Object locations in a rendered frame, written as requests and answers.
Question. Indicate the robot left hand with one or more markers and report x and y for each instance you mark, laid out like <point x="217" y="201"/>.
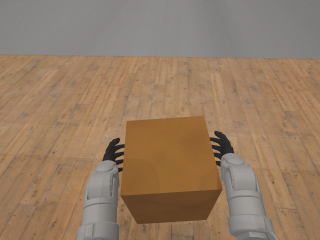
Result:
<point x="111" y="155"/>

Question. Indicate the robot right forearm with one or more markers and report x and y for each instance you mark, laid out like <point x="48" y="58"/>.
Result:
<point x="248" y="219"/>

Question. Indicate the carton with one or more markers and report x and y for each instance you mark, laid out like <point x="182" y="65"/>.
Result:
<point x="169" y="171"/>

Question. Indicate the robot right hand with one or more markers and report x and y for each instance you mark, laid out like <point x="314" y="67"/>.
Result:
<point x="224" y="148"/>

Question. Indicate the robot left forearm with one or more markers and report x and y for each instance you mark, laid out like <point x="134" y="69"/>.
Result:
<point x="99" y="217"/>

